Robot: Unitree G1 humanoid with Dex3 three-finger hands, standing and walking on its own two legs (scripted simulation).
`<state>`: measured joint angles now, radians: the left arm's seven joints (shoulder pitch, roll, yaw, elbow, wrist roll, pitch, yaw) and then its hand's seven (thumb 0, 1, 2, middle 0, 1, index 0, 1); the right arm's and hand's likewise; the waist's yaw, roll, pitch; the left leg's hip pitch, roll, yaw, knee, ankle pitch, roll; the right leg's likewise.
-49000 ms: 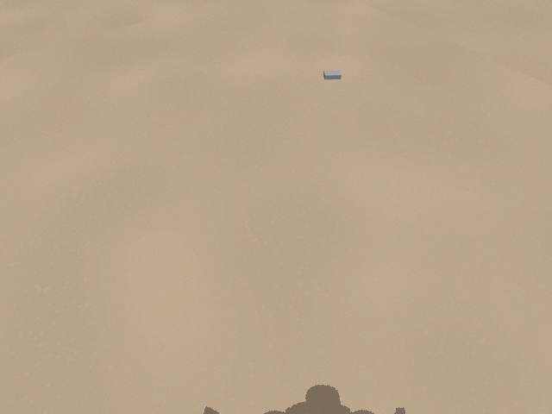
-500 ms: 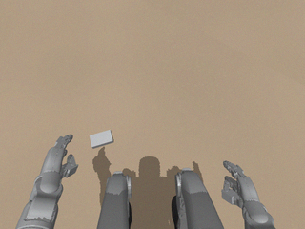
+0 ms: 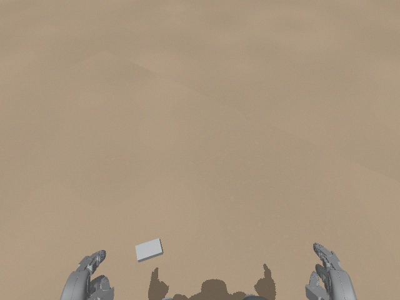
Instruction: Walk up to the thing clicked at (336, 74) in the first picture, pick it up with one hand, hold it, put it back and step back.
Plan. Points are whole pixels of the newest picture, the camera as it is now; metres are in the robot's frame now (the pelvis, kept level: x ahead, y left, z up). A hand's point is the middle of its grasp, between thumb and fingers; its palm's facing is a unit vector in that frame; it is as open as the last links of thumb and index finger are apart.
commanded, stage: home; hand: left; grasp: from above
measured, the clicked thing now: (149, 250) +0.47 +0.24 -0.69
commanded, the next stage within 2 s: none
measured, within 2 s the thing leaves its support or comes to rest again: neither
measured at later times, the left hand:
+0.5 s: hand (110, 299) +0.16 +0.18 -0.04, palm faces +0.06 -0.98 -0.20, open 7.4 cm
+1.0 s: hand (109, 293) +0.17 +0.18 -0.04, palm faces +0.05 -0.98 -0.20, open 7.4 cm
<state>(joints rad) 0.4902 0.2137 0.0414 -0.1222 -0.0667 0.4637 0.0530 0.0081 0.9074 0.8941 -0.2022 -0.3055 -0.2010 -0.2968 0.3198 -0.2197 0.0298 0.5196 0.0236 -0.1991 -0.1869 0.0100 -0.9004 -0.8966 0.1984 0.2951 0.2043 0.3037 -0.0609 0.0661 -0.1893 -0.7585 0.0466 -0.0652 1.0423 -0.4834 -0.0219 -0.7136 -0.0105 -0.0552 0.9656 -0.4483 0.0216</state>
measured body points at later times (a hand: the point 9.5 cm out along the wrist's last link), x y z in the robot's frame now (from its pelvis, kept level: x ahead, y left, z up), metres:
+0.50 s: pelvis +0.00 +0.00 +0.01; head +0.02 +0.00 +0.46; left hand +0.16 +0.23 -0.02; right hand +0.17 -0.24 -0.05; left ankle +0.02 +0.13 -0.67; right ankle +0.02 -0.14 -0.67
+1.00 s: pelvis +0.01 +0.00 +0.01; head +0.03 +0.01 +0.46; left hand +0.17 +0.23 -0.02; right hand +0.17 -0.24 -0.05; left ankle +0.02 +0.13 -0.67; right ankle +0.02 -0.14 -0.67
